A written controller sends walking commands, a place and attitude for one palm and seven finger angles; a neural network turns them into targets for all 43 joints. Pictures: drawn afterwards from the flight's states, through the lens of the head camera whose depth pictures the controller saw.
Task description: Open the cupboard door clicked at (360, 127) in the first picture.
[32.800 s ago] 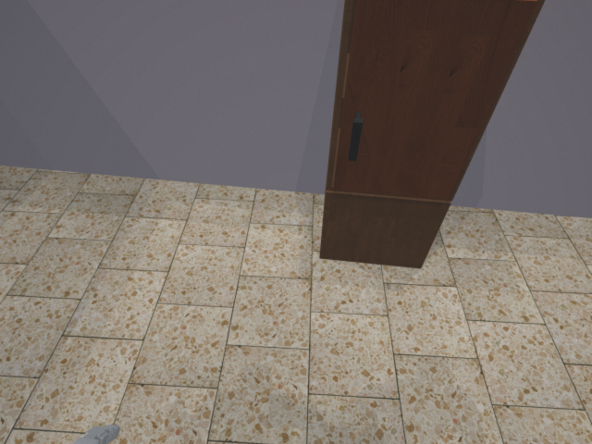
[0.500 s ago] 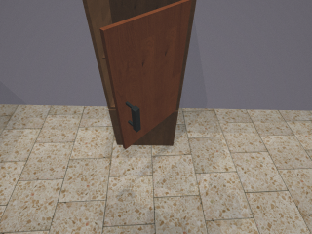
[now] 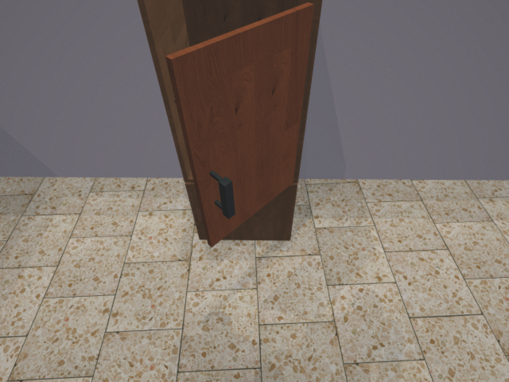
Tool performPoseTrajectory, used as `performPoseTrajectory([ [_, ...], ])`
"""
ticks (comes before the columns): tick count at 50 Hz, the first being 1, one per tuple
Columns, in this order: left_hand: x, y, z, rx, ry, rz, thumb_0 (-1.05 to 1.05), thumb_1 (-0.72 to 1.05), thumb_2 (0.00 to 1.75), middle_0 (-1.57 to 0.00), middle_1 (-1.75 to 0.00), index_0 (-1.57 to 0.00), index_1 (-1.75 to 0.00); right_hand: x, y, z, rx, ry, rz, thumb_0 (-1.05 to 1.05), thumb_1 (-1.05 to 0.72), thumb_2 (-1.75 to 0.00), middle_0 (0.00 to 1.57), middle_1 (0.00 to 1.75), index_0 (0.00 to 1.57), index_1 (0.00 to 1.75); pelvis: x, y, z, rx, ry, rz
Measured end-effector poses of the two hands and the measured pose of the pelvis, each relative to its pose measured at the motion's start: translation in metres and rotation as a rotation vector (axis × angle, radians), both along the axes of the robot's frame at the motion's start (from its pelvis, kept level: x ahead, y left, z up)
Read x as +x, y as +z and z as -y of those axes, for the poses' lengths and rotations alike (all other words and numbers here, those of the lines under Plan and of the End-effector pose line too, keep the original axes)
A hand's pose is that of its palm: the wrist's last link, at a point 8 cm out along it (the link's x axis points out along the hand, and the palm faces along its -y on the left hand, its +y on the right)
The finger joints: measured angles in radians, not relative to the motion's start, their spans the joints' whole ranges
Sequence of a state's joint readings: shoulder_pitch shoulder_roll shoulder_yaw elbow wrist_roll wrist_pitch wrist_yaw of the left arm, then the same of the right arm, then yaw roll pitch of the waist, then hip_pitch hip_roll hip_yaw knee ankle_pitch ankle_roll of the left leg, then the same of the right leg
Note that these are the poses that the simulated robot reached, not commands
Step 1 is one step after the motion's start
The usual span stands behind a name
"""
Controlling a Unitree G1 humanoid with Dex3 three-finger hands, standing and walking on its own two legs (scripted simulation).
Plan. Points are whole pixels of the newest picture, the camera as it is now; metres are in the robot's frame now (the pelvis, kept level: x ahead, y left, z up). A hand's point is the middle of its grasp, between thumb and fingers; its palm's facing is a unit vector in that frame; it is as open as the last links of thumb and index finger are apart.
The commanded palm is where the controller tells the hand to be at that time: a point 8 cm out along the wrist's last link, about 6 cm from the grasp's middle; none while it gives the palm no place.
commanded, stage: let the arm hang, fingers relaxed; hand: left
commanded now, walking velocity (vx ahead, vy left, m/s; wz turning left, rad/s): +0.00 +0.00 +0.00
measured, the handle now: (221, 194) +0.57 +0.12 -0.11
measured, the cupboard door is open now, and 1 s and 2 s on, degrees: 46 46 46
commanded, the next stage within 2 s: look to check the result in 0.32 s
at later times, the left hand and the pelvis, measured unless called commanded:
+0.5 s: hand out of the picture +0.00 +0.15 -0.17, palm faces +0.05 -0.98 -0.17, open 7.4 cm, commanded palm none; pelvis +0.02 -0.01 +0.00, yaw +0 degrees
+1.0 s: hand out of the picture +0.02 +0.13 -0.17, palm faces +0.05 -0.98 -0.18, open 7.4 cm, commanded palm none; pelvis +0.04 -0.03 +0.00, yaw +0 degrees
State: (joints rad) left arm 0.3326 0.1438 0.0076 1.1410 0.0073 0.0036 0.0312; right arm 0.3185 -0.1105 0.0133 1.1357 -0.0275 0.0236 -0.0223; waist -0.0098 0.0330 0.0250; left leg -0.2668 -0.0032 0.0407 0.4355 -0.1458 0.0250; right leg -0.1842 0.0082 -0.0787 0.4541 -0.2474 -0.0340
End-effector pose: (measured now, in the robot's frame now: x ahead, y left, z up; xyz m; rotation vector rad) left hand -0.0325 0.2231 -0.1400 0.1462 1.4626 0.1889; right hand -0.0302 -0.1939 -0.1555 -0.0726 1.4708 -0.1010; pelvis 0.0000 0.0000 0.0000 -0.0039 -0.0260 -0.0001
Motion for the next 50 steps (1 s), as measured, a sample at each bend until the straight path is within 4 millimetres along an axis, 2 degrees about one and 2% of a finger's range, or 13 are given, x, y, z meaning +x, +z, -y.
performPoseTrajectory([
  [7, 0.029, -0.004, 0.018, -0.035, -0.014, 0.069, 0.0, 0.91, 0.89, -0.2, -0.3, -0.2, -0.3, 0.01, 0.001, 0.001, -0.003, -0.006, 0.019, 0.01, -0.91, -0.9, 0.2, 0.3, 0.2, 0.3, 0.005, 0.0, 0.002, 0.005, -0.002, 0.0],
  [18, 0.029, -0.006, 0.025, -0.047, -0.002, 0.034, 0.01, 0.92, 0.89, -0.2, -0.3, -0.2, -0.3, 0.017, 0.006, 0.017, -0.039, -0.009, 0.002, 0.0, -0.91, -0.9, 0.2, 0.3, 0.2, 0.3, 0.015, 0.001, 0.008, 0.006, -0.002, 0.0],
  [28, 0.026, -0.003, 0.029, -0.041, 0.008, -0.002, 0.0, 0.91, 0.89, -0.2, -0.3, -0.2, -0.3, 0.031, 0.005, 0.023, -0.04, 0.001, 0.003, 0.0, -0.91, -0.9, 0.2, 0.3, 0.2, 0.3, 0.024, 0.002, 0.012, 0.009, -0.002, -0.001],
  [37, 0.037, -0.002, 0.033, -0.034, 0.008, 0.012, 0.0, 0.91, 0.89, -0.2, -0.3, -0.2, -0.3, 0.045, 0.004, 0.029, -0.039, 0.009, 0.016, 0.01, -0.92, -0.9, 0.2, 0.3, 0.2, 0.3, 0.032, 0.003, 0.018, 0.012, -0.002, 0.001],
  [50, 0.052, -0.003, 0.042, -0.037, 0.004, 0.028, 0.0, 0.91, 0.89, -0.2, -0.3, -0.2, -0.3, 0.056, 0.006, 0.04, -0.047, 0.011, 0.015, 0.0, -0.91, -0.9, 0.2, 0.3, 0.2, 0.3, 0.042, 0.003, 0.027, 0.014, 0.001, -0.002],
])
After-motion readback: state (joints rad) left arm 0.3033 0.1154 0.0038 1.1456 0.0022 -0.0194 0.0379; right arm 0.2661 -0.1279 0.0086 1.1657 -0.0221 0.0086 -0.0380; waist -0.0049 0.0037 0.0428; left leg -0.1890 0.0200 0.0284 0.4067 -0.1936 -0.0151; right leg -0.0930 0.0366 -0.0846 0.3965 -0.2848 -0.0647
